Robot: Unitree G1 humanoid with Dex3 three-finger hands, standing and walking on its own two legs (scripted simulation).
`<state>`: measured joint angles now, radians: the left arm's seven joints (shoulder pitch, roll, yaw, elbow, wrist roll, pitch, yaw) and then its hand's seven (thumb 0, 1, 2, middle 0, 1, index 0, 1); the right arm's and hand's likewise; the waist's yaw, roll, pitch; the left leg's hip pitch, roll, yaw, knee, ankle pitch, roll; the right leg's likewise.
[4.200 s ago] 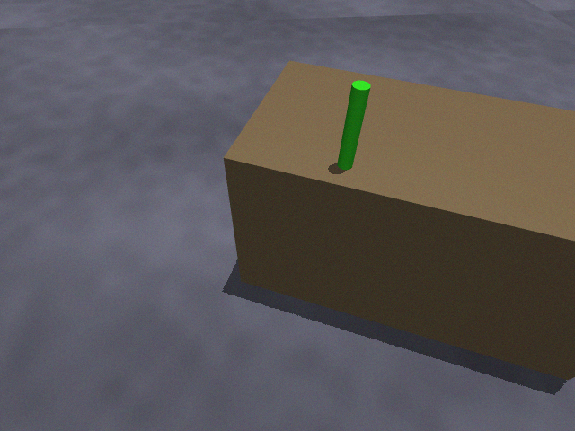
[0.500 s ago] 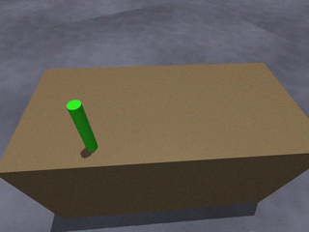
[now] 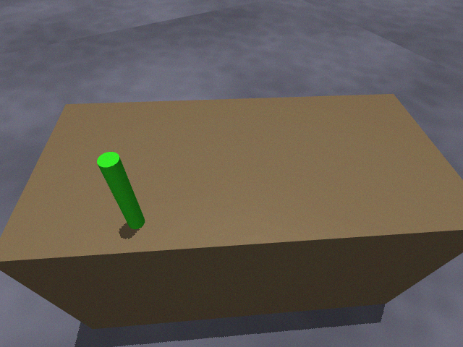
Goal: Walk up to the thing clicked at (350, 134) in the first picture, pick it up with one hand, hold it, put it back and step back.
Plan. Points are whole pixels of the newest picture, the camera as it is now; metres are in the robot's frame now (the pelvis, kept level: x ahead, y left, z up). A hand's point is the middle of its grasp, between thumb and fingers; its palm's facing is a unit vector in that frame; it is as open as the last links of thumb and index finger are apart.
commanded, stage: walk up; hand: left
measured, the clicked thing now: (124, 195) +0.42 +0.23 -0.02
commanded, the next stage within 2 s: stand in 0.28 s
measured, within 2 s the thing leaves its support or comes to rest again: neither
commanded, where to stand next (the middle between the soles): +0.04 +0.01 m, yaw +2 degrees
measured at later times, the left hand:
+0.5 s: hand out of the picture +0.08 +0.25 -0.16, palm faces -0.03 -0.94 -0.34, open 7.4 cm
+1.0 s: hand out of the picture +0.04 +0.25 -0.16, palm faces -0.03 -0.94 -0.34, open 7.4 cm
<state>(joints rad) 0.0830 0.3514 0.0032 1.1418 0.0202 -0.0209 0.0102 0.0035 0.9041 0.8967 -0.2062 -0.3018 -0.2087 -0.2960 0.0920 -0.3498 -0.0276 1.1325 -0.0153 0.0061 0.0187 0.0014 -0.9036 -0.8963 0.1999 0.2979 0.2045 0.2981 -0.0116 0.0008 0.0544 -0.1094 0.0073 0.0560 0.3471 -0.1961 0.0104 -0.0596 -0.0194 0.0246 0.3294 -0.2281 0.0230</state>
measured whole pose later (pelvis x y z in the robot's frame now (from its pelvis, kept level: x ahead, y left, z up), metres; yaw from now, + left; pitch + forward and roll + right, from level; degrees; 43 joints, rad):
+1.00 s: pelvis -0.02 +0.00 +0.00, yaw +0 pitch -3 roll +0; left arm 0.13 0.35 -0.01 1.13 0.01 0.00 0.00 0.00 0.90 0.90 -0.21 -0.30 -0.21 -0.30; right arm 0.11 -0.35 -0.01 1.15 -0.02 -0.01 0.01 0.00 -0.90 -0.90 0.20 0.30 0.20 0.30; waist -0.01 -0.01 0.06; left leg -0.11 0.01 0.05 0.31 -0.14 0.01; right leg -0.07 -0.02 0.02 0.30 -0.19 0.02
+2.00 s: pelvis +0.00 -0.01 +0.00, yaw +1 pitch -2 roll +0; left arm 0.12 0.36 -0.01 1.11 0.01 -0.01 0.00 0.00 0.90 0.90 -0.21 -0.30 -0.21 -0.30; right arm 0.10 -0.35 0.00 1.13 -0.01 -0.01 0.01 0.00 -0.90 -0.90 0.20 0.30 0.21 0.30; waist 0.00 -0.01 0.06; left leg -0.10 0.01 0.04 0.31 -0.17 0.00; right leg -0.05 -0.02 0.01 0.30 -0.21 0.02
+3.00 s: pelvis -0.01 -0.01 +0.00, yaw +1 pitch +1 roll +0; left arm 0.20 0.30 0.15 0.64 -0.05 -0.05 0.08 0.00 0.03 0.22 -0.06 -0.07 -0.06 -0.06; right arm 0.16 -0.26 -0.09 0.77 0.05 -0.06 -0.06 0.00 0.04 -0.21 0.06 0.06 0.06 0.06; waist 0.02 0.01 -0.01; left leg -0.24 0.01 0.03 0.42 -0.20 0.00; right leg -0.19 -0.01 0.00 0.42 -0.25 0.01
